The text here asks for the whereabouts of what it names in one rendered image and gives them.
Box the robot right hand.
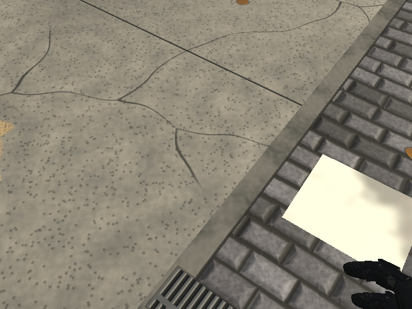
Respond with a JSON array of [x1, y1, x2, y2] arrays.
[[343, 259, 412, 309]]

